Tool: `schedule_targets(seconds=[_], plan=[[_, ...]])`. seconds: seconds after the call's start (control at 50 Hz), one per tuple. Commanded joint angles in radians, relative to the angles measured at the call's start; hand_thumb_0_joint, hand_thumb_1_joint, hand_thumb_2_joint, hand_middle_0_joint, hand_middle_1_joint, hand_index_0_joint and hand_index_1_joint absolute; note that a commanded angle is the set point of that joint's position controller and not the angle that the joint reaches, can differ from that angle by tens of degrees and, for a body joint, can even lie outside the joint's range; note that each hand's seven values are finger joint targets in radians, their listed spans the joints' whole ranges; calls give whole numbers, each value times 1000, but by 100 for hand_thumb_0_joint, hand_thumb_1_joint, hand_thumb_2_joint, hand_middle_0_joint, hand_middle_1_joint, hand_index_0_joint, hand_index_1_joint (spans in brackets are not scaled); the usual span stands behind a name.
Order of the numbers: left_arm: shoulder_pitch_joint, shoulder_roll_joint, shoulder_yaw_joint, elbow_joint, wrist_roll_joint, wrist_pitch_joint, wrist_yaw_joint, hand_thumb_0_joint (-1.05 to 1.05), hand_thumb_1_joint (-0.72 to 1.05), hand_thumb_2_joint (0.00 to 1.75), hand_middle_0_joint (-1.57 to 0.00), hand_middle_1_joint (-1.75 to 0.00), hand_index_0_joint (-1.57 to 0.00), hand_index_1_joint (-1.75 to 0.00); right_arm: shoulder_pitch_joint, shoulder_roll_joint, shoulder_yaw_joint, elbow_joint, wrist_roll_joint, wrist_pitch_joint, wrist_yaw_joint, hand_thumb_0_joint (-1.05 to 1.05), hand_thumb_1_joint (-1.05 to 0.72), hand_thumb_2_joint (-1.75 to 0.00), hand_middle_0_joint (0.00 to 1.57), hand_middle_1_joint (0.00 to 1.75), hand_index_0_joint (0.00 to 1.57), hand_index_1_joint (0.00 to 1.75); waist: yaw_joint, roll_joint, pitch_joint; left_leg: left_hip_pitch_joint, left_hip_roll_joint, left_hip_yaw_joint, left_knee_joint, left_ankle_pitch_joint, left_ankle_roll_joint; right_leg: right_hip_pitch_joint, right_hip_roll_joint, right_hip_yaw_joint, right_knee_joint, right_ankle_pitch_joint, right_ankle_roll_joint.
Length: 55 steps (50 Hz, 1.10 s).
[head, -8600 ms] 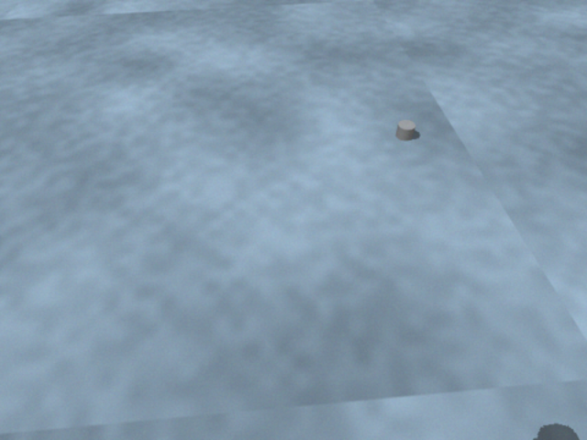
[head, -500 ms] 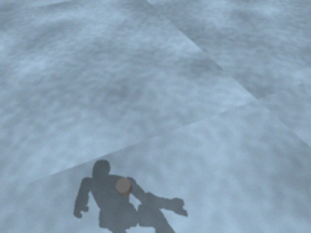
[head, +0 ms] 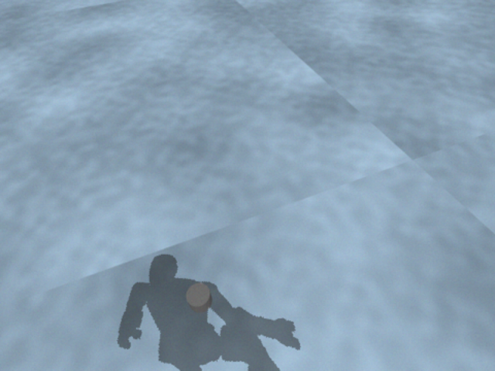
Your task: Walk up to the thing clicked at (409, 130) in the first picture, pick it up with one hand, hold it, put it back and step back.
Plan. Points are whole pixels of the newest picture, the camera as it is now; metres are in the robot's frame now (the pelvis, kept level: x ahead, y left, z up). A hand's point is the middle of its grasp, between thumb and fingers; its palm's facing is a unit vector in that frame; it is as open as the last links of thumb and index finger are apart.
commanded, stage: stand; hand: left
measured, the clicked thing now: (199, 297) +0.52 +0.25 -0.74
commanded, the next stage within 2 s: walk up in 1.40 s
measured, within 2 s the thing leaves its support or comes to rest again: neither
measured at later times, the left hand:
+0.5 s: hand out of the picture +0.07 +0.26 -0.16, palm faces -0.03 -0.94 -0.34, open 7.4 cm
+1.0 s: hand out of the picture +0.08 +0.26 -0.16, palm faces -0.03 -0.94 -0.34, open 7.4 cm
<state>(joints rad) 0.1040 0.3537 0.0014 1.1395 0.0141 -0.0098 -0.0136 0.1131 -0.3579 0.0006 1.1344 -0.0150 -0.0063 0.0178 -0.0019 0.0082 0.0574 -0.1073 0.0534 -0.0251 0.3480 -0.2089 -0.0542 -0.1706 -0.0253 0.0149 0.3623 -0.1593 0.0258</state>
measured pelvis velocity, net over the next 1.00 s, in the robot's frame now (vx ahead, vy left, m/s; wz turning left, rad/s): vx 0.01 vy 0.00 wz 0.01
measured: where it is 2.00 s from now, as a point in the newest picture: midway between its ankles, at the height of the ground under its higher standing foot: outside the picture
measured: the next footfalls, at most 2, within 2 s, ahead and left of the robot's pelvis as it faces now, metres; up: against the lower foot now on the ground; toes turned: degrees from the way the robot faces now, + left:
left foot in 1.66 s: +0.12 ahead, +0.20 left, +0.00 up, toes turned -3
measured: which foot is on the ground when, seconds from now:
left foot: down 0.00-1.00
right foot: down 0.00-1.00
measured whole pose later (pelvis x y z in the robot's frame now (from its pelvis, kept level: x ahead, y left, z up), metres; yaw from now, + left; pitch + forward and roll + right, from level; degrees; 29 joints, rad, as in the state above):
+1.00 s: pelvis +0.01 +0.00 +0.00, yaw +0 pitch -2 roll +0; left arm 0.10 0.35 0.00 1.13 0.01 -0.01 -0.01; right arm 0.11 -0.36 0.00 1.11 -0.01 -0.01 0.01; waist 0.00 0.00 0.05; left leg -0.10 0.05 -0.03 0.35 -0.22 -0.05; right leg -0.16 -0.03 0.01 0.36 -0.17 0.03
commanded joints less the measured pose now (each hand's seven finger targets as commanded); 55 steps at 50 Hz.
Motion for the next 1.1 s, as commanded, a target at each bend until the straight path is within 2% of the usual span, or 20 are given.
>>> schedule_targets(seconds=[0.0,0.08,0.12,0.18,0.28,0.44,0.5,0.58,0.64,0.68,0.78,0.84,0.9,1.08], plan=[[-44,223,42,-66,-6,-20,16,0,90,90,-20,-30,-20,-30,-29,-219,-46,-56,5,-18,-18,0,-90,-90,20,30,20,30,0,-10,-88,-25,76,-50,-65,102,62,55,-95,73,-47,112,-42],[-38,225,41,-67,-6,-24,17,0,90,90,-20,-30,-20,-30,-26,-214,-45,-59,6,-17,-19,0,-90,-90,20,30,20,30,-5,-12,-108,-7,76,-43,-49,143,61,66,-102,72,-44,178,-42],[-34,221,39,-66,-6,-22,18,0,90,90,-20,-30,-20,-30,-29,-216,-45,-57,7,-17,-19,0,-90,-90,20,30,20,30,-3,-5,-102,-5,77,-45,-49,144,61,60,-100,68,-42,177,-41],[-43,228,41,-65,-8,-19,19,0,90,90,-20,-30,-20,-30,-23,-210,-43,-56,4,-13,-18,0,-90,-90,20,30,20,30,-4,-16,-73,-29,72,-45,-66,83,59,50,-95,70,-54,100,-43],[-33,224,41,-61,-6,-22,18,0,90,90,-20,-30,-20,-30,-31,-215,-45,-60,7,-14,-16,0,-90,-90,20,30,20,30,1,-11,-66,-34,70,-45,-64,67,64,51,-93,71,-60,87,-38],[-33,226,46,-66,-5,-16,14,0,90,90,-20,-30,-20,-30,-26,-217,-48,-63,3,-14,-16,0,-90,-90,20,30,20,30,6,7,-38,-64,66,-56,-82,-20,66,31,-87,79,-71,-30,-44],[-30,223,46,-66,-3,-18,13,0,90,90,-20,-30,-20,-30,-20,-215,-47,-67,4,-15,-15,0,-90,-90,20,30,20,30,4,4,-53,-67,67,-55,-77,-5,69,42,-89,75,-66,-1,-43],[-24,223,46,-68,-4,-23,14,0,90,90,-20,-30,-20,-30,-21,-213,-46,-71,6,-18,-17,0,-90,-90,20,30,20,30,2,-4,-89,-27,72,-56,-57,98,68,60,-96,70,-49,121,-41],[-32,224,45,-69,-6,-23,17,0,90,90,-20,-30,-20,-30,-16,-218,-47,-71,6,-17,-20,0,-90,-90,20,30,20,30,-2,-9,-97,-13,72,-52,-50,125,66,56,-97,67,-44,138,-43],[-31,220,43,-70,-6,-22,18,0,90,90,-20,-30,-20,-30,-10,-218,-46,-68,6,-16,-20,0,-90,-90,20,30,20,30,-3,-8,-106,-19,75,-49,-45,147,67,81,-102,67,-38,185,-42],[-23,220,43,-64,-6,-19,20,0,90,90,-20,-30,-20,-30,-20,-219,-46,-69,8,-14,-22,0,-90,-90,20,30,20,30,1,-2,-98,-11,76,-52,-46,154,62,73,-97,58,-37,167,-40],[-34,223,42,-64,-7,-16,19,0,90,90,-20,-30,-20,-30,-14,-210,-42,-68,6,-12,-21,0,-90,-90,20,30,20,30,0,-6,-62,-48,71,-54,-67,86,62,69,-94,61,-47,98,-38],[-21,219,42,-64,-6,-15,17,0,90,90,-20,-30,-20,-30,-27,-218,-44,-72,6,-14,-22,0,-90,-90,20,30,20,30,6,12,-65,-39,71,-52,-67,88,63,59,-94,60,-52,102,-40],[-34,223,44,-71,-6,-18,18,0,90,90,-20,-30,-20,-30,-18,-216,-46,-75,5,-16,-22,0,-90,-90,20,30,20,30,0,4,-86,-27,72,-49,-61,134,63,77,-101,62,-43,149,-43]])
